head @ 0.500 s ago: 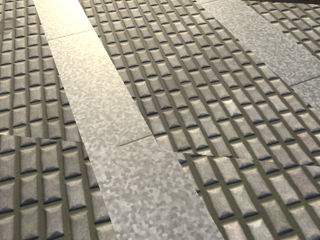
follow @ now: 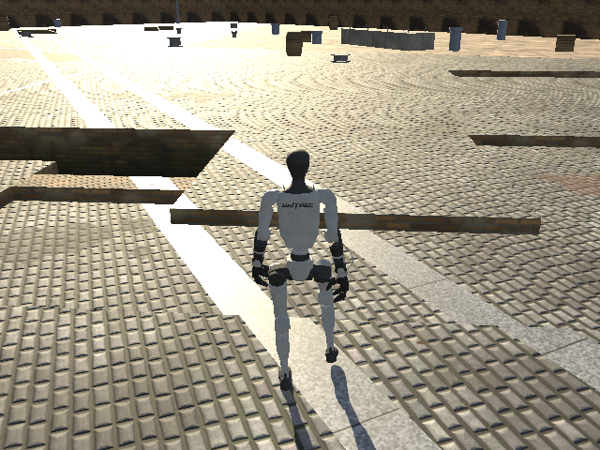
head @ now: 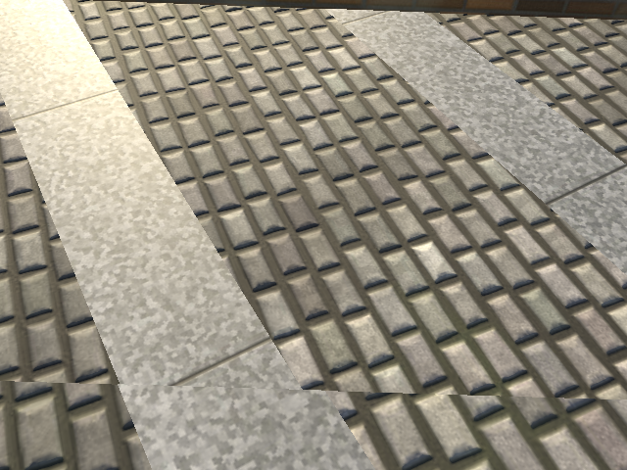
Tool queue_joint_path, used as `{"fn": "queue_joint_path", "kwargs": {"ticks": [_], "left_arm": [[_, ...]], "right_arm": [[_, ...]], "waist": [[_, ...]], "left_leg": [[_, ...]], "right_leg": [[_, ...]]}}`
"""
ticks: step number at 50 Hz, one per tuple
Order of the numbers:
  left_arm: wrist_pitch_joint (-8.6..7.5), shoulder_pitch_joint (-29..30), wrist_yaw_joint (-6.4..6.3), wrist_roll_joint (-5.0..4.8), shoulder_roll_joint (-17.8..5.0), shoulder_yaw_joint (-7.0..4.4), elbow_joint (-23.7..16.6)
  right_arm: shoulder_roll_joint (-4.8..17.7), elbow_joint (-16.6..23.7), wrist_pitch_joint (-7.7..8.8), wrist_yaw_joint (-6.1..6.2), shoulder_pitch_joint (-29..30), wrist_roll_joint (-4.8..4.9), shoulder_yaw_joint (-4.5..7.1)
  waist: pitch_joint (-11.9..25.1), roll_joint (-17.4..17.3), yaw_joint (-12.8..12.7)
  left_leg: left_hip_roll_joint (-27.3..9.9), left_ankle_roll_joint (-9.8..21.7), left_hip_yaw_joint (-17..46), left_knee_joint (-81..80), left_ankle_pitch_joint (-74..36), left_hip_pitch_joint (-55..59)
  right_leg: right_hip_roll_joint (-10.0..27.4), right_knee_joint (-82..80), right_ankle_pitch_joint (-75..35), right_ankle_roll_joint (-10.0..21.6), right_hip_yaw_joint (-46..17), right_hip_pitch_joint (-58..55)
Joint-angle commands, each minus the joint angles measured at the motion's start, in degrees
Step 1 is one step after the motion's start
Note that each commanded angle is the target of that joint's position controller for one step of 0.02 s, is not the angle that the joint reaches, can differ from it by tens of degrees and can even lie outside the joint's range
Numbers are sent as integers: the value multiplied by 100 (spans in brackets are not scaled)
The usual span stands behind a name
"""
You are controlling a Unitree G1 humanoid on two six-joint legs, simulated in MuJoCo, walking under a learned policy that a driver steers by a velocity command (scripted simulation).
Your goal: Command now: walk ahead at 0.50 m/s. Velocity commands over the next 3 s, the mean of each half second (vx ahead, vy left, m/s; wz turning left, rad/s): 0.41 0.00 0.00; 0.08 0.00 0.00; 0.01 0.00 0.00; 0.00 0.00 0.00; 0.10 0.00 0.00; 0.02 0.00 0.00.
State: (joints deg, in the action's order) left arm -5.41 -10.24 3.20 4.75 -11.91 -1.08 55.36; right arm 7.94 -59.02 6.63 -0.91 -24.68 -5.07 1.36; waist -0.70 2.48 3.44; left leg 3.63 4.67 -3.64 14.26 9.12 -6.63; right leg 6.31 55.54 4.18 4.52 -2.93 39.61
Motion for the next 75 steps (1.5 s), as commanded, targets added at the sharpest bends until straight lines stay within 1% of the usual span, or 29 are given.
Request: {"fn": "queue_joint_path", "kwargs": {"ticks": [1, 3, 5, 9, 12, 13, 14, 15, 16, 17, 18, 19, 20, 21, 22, 24, 25, 27, 30, 32, 34, 35, 36, 37, 38, 40, 43, 60, 75], "left_arm": [[64, 366, 33, 4, -15, 50, -375], [141, 629, 58, -25, -39, 43, -504], [196, 844, 40, -65, -169, -2, -628], [267, 1437, -34, -136, -249, -70, -845], [249, 1614, -63, -217, -382, -169, -954], [193, 1423, -81, -305, -528, -248, -930], [105, 841, -108, -415, -745, -345, -755], [40, -141, -83, -403, -933, -346, -514], [38, -1655, -101, -370, -1132, -367, -195], [-19, -2337, -163, -147, -1083, -432, 192], [-151, -1530, -243, -231, -1277, -544, 73], [-158, -767, -310, -334, -1022, -513, -74], [-146, -355, -321, -381, -697, -405, -162], [-139, -149, -287, -362, -428, -339, -234], [-146, -171, -216, -355, -282, -297, -235], [-240, 221, -70, -361, -597, -384, -438], [-284, 506, 11, -356, -739, -412, -568], [-323, 549, 104, -372, -861, -442, -598], [-345, 219, 185, -456, -797, -446, -455], [-288, 230, 257, -526, -719, -418, -423], [-173, 7, 370, -639, -479, -324, -381], [-110, -364, 368, -659, -379, -302, -373], [-76, -900, 279, -608, -528, -375, -319], [-42, -681, 202, -553, -755, -445, -367], [-31, -360, 167, -510, -775, -453, -466], [-37, -311, 166, -560, -652, -431, -441], [-51, -165, 202, -587, -579, -443, -490], [-31, -344, 136, -546, -619, -499, -261], [-42, -585, 177, -531, -618, -470, 5]], "right_arm": [[548, 254, 132, -153, -117, -23, 42], [644, 134, 125, -267, -380, 33, 47], [722, 0, 131, -330, -663, 41, 63], [697, -193, 65, -295, -909, 43, 94], [913, -180, -27, -226, -815, 56, 214], [992, -171, -41, -205, -716, 67, 249], [978, -134, -35, -201, -724, 46, 271], [491, -159, 11, -167, -1569, 13, 134], [246, 38, 71, -287, -1729, 17, -30], [697, 293, -20, -337, -474, 296, 180], [679, 488, -48, -261, 178, 355, 211], [806, 500, -75, -127, 309, 209, 228], [571, 516, -82, -34, 282, 81, 164], [278, 475, -101, -18, 224, 60, 76], [140, 386, -137, -50, 28, 99, 62], [381, 166, -186, -214, -375, 264, 176], [467, 125, -210, -273, -432, 288, 211], [521, 241, -283, -305, -77, 266, 210], [766, 414, -293, -141, 308, 239, 232], [840, 481, -239, -47, 548, 298, 236], [862, 573, -157, -14, 910, 436, 215], [968, 713, -108, -38, 1315, 551, 191], [1158, 760, -96, -118, 1706, 566, 218], [1193, 691, -117, -185, 1731, 498, 273], [1143, 622, -125, -216, 1694, 497, 284], [962, 542, -144, -231, 1615, 479, 272], [966, 441, -146, -224, 1516, 485, 290], [1074, 253, -188, -201, 2111, 476, 368], [1015, -63, -232, -141, 2162, 463, 339]], "waist": [[-160, -512, -149], [-229, -649, -124], [-338, -695, -98], [-472, -650, -66], [-322, -697, -188], [-103, -656, -400], [486, -542, -586], [1933, 144, -497], [3026, 1160, -1004], [2311, 307, -1353], [1097, -25, -1046], [606, -106, -733], [532, -61, -423], [491, -37, -217], [562, -58, -42], [577, 6, 243], [549, 20, 353], [492, 89, 289], [355, -23, 118], [328, -154, 66], [342, -333, -63], [461, -518, -379], [533, -803, -746], [372, -783, -633], [300, -672, -516], [272, -528, -403], [347, -465, -273], [201, -375, -211], [89, -286, -229]], "left_leg": [[-1428, 1160, 728, -666, -1639, -425], [-1388, 1142, 602, -611, -1974, -647], [-1575, 1163, 715, -555, -2136, -141], [-1851, 937, 773, -445, -2148, 1148], [-1921, 725, 667, -112, -3157, 1484], [-1750, 549, 499, 308, -3975, 1372], [-1312, 174, 216, 1154, -4523, 922], [-712, -264, 53, 2730, -3013, -537], [136, -655, 233, 4608, 1291, -2353], [28, -488, 899, 5860, 2710, -3041], [-516, -327, 1058, 6027, 2415, -3205], [-897, -307, 960, 5747, 2262, -2849], [-1096, -337, 908, 5350, 2164, -2437], [-1185, -434, 837, 5060, 2081, -2038], [-1184, -547, 786, 4765, 1994, -1709], [-977, -775, 418, 4401, 1172, -1168], [-928, -900, 257, 4071, 719, -876], [-947, -1035, 192, 3553, 204, -724], [-1223, -1003, 465, 2820, 42, -1084], [-1267, -904, 421, 2219, -134, -1039], [-1237, -651, 358, 1454, -831, -823], [-1330, -390, 508, 1251, -1490, -701], [-1355, -71, 643, 1158, -1055, -839], [-1194, -113, 533, 1002, -297, -1224], [-1086, -234, 463, 955, -194, -1294], [-1004, -309, 357, 1116, -330, -975], [-993, -286, 276, 1201, -586, -825], [-866, -356, 114, 1353, -436, -557], [-761, -443, 48, 1347, -198, -633]], "right_leg": [[25, -1014, -1180, -151, 293, 8], [-156, -1462, -1458, -172, 446, -419], [-214, -1781, -1433, -156, 366, -253], [-268, -2534, -925, 21, 270, 69], [-523, -2770, -323, 209, 564, -653], [-710, -2893, -463, 355, 773, -1387], [-815, -2610, -880, 589, 795, -2767], [65, -1978, -2623, 1507, -146, -5456], [1635, -3079, -2801, 2630, -2810, -7507], [1640, -3596, -2596, 2064, -3129, -6953], [1534, -3682, -2590, 1602, -2302, -5483], [1288, -3817, -3061, 1482, -1619, -4322], [1111, -3914, -3878, 1421, -1180, -3620], [988, -4027, -4439, 1357, -858, -3143], [817, -4114, -4525, 1253, -590, -2878], [349, -4135, -4383, 1086, 110, -2140], [144, -4071, -4210, 961, 385, -1700], [124, -3985, -3559, 888, 312, -1446], [576, -3747, -2411, 1034, -326, -2012], [642, -3541, -1595, 1030, -554, -2292], [315, -3328, -564, 684, -601, -2529], [-76, -3295, 210, 349, -410, -2660], [-488, -3346, 722, 155, -77, -2794], [-607, -3317, 963, 123, 149, -2982], [-559, -3305, 965, 126, 123, -3001], [-516, -3419, 683, 163, 54, -2796], [-551, -3334, 2, 135, 112, -2899], [-600, -3172, -4, -32, 149, -2715], [-494, -3099, 18, 1, 60, -2781]]}}
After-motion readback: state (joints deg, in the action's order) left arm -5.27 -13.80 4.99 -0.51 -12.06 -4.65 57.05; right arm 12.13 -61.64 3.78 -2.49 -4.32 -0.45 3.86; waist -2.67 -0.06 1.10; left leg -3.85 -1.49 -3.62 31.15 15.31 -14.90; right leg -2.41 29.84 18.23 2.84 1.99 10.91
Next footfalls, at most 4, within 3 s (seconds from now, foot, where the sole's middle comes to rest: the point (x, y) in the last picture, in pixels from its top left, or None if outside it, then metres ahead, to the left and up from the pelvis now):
0.28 right None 0.37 -0.14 -0.79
0.68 left None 0.47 0.10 -0.79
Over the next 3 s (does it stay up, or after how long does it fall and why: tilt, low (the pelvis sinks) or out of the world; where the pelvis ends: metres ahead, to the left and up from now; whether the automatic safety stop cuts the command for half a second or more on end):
stays up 0.40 0.00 -0.02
